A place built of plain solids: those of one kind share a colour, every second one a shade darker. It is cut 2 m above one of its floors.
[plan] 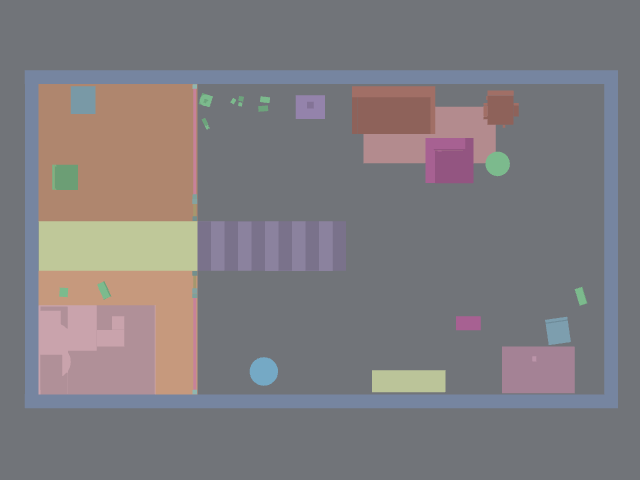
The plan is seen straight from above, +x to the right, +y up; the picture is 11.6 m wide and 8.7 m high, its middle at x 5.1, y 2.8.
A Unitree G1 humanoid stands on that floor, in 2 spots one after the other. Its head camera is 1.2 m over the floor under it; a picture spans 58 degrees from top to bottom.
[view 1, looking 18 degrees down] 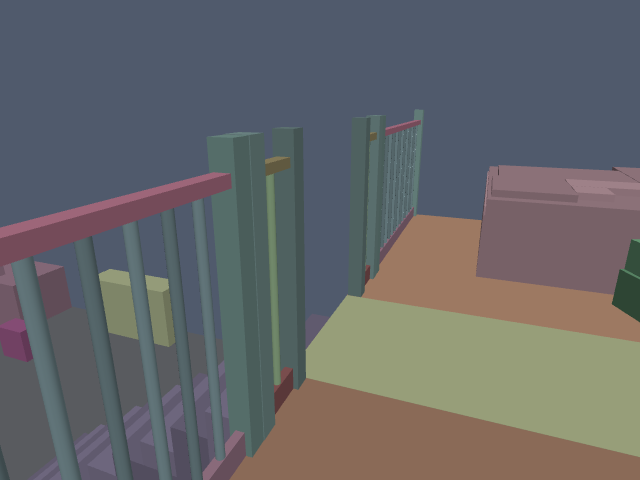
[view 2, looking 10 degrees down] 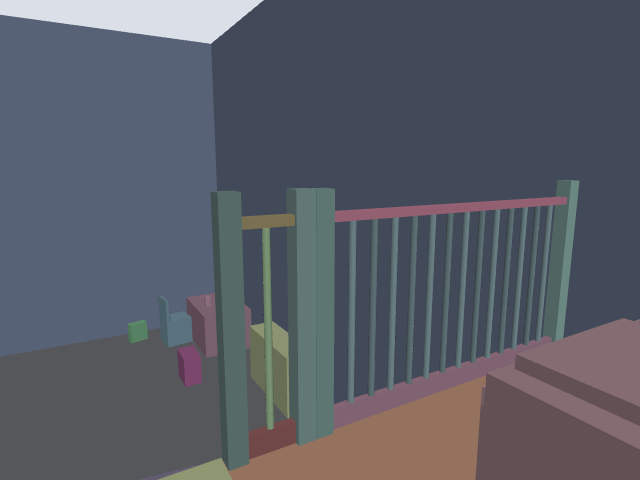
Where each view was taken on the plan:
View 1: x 2.13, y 4.68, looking -69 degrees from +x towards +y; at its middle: wall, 5.27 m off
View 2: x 1.28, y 2.69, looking -30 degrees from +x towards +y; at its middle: gal_guard_newel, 1.77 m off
